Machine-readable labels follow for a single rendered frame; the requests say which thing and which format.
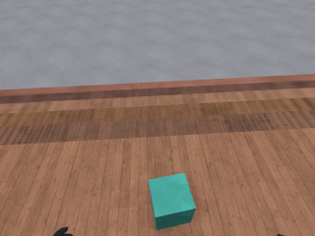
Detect carton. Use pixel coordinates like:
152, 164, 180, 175
149, 173, 196, 230

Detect robot left hand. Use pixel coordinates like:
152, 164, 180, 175
53, 226, 73, 236

